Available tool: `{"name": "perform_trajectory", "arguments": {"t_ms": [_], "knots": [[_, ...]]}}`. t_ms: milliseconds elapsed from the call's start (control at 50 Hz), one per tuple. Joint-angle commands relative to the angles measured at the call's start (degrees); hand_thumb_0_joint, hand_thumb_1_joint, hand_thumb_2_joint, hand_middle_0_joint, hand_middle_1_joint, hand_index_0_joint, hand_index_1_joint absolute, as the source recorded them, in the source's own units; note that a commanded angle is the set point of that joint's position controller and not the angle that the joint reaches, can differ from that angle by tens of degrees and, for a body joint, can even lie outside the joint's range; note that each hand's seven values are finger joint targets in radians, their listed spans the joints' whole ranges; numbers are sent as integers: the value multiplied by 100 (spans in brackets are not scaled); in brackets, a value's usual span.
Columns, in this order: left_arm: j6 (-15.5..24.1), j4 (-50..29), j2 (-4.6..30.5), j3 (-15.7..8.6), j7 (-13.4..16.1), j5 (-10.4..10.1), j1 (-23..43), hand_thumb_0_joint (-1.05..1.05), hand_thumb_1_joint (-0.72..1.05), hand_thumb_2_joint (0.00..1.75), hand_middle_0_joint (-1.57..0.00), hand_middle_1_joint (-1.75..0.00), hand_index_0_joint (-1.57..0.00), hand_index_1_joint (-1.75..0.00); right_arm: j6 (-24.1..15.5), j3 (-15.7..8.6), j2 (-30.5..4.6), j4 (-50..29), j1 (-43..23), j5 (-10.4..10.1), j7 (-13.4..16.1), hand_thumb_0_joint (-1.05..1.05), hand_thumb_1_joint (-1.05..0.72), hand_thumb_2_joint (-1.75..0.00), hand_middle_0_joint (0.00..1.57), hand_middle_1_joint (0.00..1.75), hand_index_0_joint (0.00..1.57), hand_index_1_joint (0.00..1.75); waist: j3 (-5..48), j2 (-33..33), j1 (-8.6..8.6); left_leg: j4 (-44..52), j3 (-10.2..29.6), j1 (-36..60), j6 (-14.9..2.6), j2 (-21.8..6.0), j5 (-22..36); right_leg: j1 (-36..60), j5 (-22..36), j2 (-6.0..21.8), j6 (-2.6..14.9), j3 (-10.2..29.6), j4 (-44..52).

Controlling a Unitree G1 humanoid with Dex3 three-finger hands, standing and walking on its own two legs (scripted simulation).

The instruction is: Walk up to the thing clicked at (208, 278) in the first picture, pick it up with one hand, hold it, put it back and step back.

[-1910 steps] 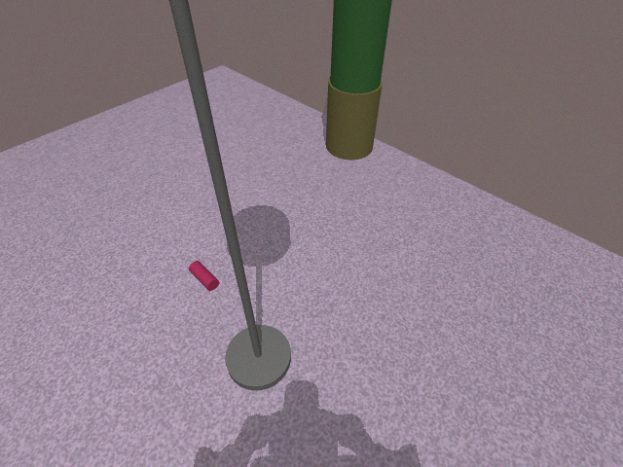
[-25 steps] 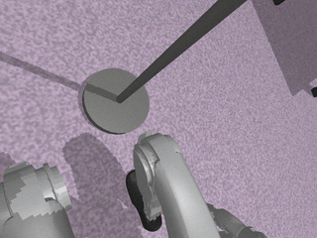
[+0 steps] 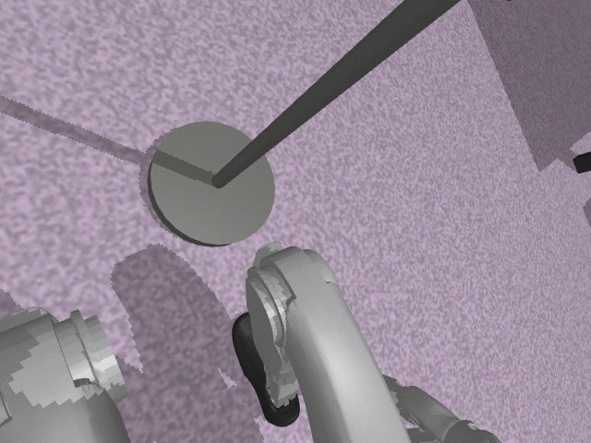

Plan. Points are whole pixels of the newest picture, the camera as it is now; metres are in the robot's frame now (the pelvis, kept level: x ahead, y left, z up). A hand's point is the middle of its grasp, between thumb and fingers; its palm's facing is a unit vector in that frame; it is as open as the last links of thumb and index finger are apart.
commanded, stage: close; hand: left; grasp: from above
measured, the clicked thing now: out of the picture +0.41 +0.35 -0.27
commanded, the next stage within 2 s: settle in 1.02 s
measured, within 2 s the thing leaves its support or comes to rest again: leaves its support in 1.44 s
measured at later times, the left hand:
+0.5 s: hand out of the picture +0.39 +0.34 -0.26, palm faces -0.42 -0.13 -0.90, open 9.4 cm
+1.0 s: hand out of the picture +0.40 +0.34 -0.25, palm faces -0.44 -0.18 -0.88, open 8.2 cm
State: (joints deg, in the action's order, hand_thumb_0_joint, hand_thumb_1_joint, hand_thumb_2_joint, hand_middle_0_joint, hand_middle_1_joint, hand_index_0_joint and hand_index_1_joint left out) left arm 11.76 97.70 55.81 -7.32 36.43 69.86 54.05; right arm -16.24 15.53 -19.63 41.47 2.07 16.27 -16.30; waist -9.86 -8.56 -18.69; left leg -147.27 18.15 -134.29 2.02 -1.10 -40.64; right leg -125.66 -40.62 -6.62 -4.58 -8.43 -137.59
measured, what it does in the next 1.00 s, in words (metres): stands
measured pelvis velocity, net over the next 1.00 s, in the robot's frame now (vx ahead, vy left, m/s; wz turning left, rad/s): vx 0.00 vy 0.00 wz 0.00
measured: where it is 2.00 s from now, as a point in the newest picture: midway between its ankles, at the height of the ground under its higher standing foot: (198, 426)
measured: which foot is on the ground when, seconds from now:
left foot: down 0.00-1.00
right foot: down 0.00-1.00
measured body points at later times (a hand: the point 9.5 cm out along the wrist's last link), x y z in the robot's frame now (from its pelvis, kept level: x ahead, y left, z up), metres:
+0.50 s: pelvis +0.00 +0.00 +0.00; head +0.25 +0.15 +0.34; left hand +0.41 +0.34 -0.21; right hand +0.09 -0.26 -0.06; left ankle +0.06 +0.13 -0.27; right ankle +0.11 -0.13 -0.26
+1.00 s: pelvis +0.00 +0.00 +0.00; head +0.26 +0.13 +0.34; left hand +0.42 +0.35 -0.20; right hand +0.09 -0.26 -0.06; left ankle +0.06 +0.13 -0.27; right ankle +0.11 -0.13 -0.26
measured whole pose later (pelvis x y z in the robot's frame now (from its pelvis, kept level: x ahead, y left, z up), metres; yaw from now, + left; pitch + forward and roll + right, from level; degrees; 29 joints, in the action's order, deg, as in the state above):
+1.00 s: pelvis +0.00 +0.00 +0.00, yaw +0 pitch +26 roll -14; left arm 14.6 96.6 55.6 -8.1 36.7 71.6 53.7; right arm -13.8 15.8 -19.7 39.7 2.2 16.5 -15.1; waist -9.6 -7.9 -18.9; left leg -146.6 18.1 -134.1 2.4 -1.5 -40.7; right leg -126.1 -40.1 -6.4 -4.9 -8.5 -137.2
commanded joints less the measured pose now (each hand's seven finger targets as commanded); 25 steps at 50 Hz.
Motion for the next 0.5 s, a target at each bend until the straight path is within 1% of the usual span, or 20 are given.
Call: {"name": "perform_trajectory", "arguments": {"t_ms": [0, 20, 40, 60, 80, 100, 120, 140, 160, 180, 200, 220, 240, 260, 320, 360, 400, 420, 440, 480], "knots": [[241, -580, 1164, 37, -38, -85, 1030, 0, -3, 58, -38, -80, -43, -75, 103, -500, -1848, -12, 949, -81, 90, 0, -89, -90, 20, 30, 20, 30, 3753, 2846, -246, 1516, -723, 2936, -182, -240, 1282, 1892, 1709, -75, 501, -838, 1168], [298, -496, 1044, 154, -76, -26, 954, 0, -2, 59, -40, -79, -44, -74, 144, -484, -1775, 21, 970, -81, 96, 0, -89, -90, 20, 30, 20, 30, 3649, 2897, -259, 1490, -769, 2884, -188, -227, 1281, 1900, 1733, -78, 507, -812, 1167], [395, -523, 1068, 151, -68, -62, 1042, 0, 0, 57, -41, -77, -46, -72, 176, -452, -1771, 24, 976, -61, 99, 0, -89, -90, 20, 30, 20, 30, 3606, 2800, -277, 1503, -731, 2842, -189, -243, 1263, 1910, 1706, -83, 496, -847, 1175], [450, -465, 1063, 164, -68, -14, 929, 0, 0, 58, -41, -78, -45, -73, 207, -442, -1772, 12, 972, -79, 107, 0, -89, -90, 20, 30, 20, 30, 3576, 2753, -220, 1522, -726, 2858, -187, -237, 1280, 1892, 1712, -84, 504, -846, 1167], [510, -485, 1092, 83, -42, -27, 782, 0, 1, 57, -40, -79, -45, -74, 244, -441, -1783, -4, 959, -85, 128, 0, -89, -90, 20, 30, 20, 30, 3650, 2746, -155, 1528, -722, 2878, -181, -237, 1377, 1939, 1779, -100, 503, -864, 1175], [571, -517, 1093, 65, -11, -12, 782, 0, 2, 56, -41, -77, -46, -72, 281, -415, -1792, -24, 976, -71, 139, 0, -89, -90, 20, 30, 20, 30, 3660, 2810, -171, 1548, -705, 2965, -162, -235, 1480, 1933, 1842, -90, 507, -893, 1126], [613, -428, 1060, 184, -10, 46, 845, 0, 4, 55, -43, -77, -48, -71, 291, -389, -1757, -24, 949, -68, 131, 0, -89, -90, 20, 30, 20, 30, 3534, 2905, -209, 1531, -732, 2949, -163, -234, 1434, 1861, 1822, -90, 515, -876, 1093], [673, -452, 959, 221, 24, 52, 907, 0, 6, 56, -44, -77, -49, -71, 316, -368, -1735, -40, 883, -49, 140, 0, -89, -90, 20, 30, 20, 30, 3496, 2741, -230, 1509, -701, 2864, -176, -247, 1312, 1807, 1732, -95, 503, -905, 1116], [714, -546, 1084, 195, 71, 120, 967, 0, 8, 55, -46, -76, -51, -71, 323, -348, -1737, -54, 915, -43, 134, 0, -89, -90, 20, 30, 20, 30, 3495, 2790, -244, 1487, -716, 2919, -177, -246, 1346, 1802, 1767, -97, 495, -905, 1113], [729, -519, 1099, 180, 121, 133, 997, 0, 10, 56, -48, -75, -53, -70, 334, -347, -1736, -68, 848, -50, 158, 0, -89, -90, 20, 30, 20, 30, 3526, 2683, -231, 1462, -732, 2849, -205, -248, 1232, 1837, 1695, -108, 487, -873, 1161], [788, -775, 1289, 46, 204, 152, 1136, 0, 12, 57, -50, -74, -54, -70, 363, -407, -1852, -35, 928, -35, 182, 0, -89, -90, 20, 30, 20, 30, 3619, 2797, -212, 1526, -719, 2921, -185, -239, 1277, 1854, 1706, -108, 498, -893, 1158], [789, -661, 1311, 20, 261, 237, 1104, 0, 14, 54, -51, -72, -56, -67, 371, -421, -1840, -43, 920, -35, 184, 0, -89, -90, 20, 30, 20, 30, 3592, 2909, -168, 1557, -722, 2961, -164, -233, 1274, 1783, 1670, -95, 521, -898, 1121], [782, -479, 1250, 63, 324, 260, 999, 0, 16, 53, -52, -71, -57, -67, 363, -377, -1804, -21, 862, 8, 184, 0, -89, -90, 20, 30, 20, 30, 3472, 2811, -190, 1510, -721, 2861, -176, -246, 1187, 1717, 1595, -96, 508, -905, 1124], [773, -574, 1205, 130, 365, 328, 1038, 0, 16, 51, -52, -71, -57, -65, 342, -384, -1828, -69, 823, 38, 172, 0, -89, -90, 20, 30, 20, 30, 3453, 2761, -216, 1499, -729, 2879, -175, -236, 1145, 1680, 1568, -98, 502, -921, 1105], [669, -552, 1248, 158, 564, 447, 1025, 0, 19, 44, -54, -65, -59, -59, 363, -452, -1862, -4, 775, 68, 249, 0, -88, -90, 20, 30, 20, 30, 3444, 2692, -247, 1553, -780, 2779, -197, -246, 848, 1788, 1339, -143, 509, -824, 1326], [561, -616, 1239, 159, 659, 409, 1120, 0, 23, 42, -57, -63, -62, -57, 319, -501, -1850, 57, 736, 33, 286, 0, -89, -90, 20, 30, 20, 30, 3355, 2687, -197, 1612, -811, 2733, -182, -240, 703, 1717, 1193, -116, 525, -774, 1363], [434, -599, 1207, 169, 748, 394, 1205, 0, 24, 40, -58, -62, -64, -56, 302, -490, -1821, 36, 772, 80, 270, 0, -89, -90, 20, 30, 20, 30, 3531, 2879, -212, 1630, -806, 2823, -169, -254, 796, 1752, 1280, -135, 544, -768, 1342], [382, -611, 1170, 159, 787, 351, 1222, 0, 25, 39, -58, -61, -64, -55, 294, -502, -1832, 74, 768, 73, 268, 0, -89, -90, 20, 30, 20, 30, 3546, 2812, -209, 1647, -770, 2811, -160, -257, 800, 1695, 1298, -122, 539, -821, 1314], [321, -575, 1160, 228, 774, 361, 1280, 0, 26, 37, -59, -60, -65, -54, 262, -518, -1841, 68, 775, 54, 248, 0, -89, -90, 20, 30, 20, 30, 3494, 2870, -259, 1601, -772, 2800, -155, -258, 820, 1620, 1314, -90, 538, -805, 1254], [209, -578, 1171, 199, 774, 313, 1359, 0, 27, 37, -61, -56, -66, -51, 226, -523, -1871, 95, 812, 41, 219, 0, -89, -90, 20, 30, 20, 30, 3624, 2857, -284, 1579, -732, 2895, -155, -272, 1019, 1598, 1506, -96, 511, -851, 1233]]}}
